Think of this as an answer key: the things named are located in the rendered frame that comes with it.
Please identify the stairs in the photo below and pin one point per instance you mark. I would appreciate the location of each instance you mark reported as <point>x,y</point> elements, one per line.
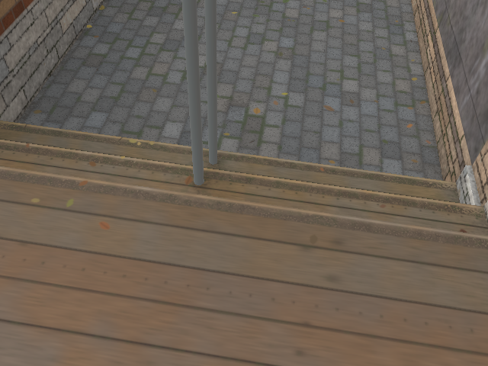
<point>239,176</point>

